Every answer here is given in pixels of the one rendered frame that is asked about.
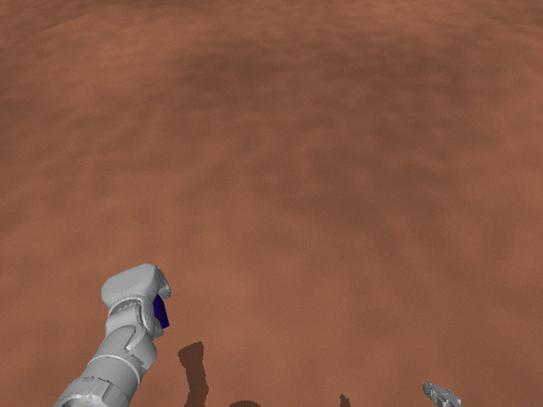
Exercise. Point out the right robot hand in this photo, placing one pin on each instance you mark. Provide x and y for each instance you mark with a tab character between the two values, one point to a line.
440	396

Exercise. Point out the left robot hand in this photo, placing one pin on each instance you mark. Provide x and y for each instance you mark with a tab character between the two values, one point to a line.
146	279

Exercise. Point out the left robot arm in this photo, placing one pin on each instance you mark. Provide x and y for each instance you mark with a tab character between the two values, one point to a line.
114	373

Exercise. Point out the cube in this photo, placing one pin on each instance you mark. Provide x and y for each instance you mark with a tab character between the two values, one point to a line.
159	311

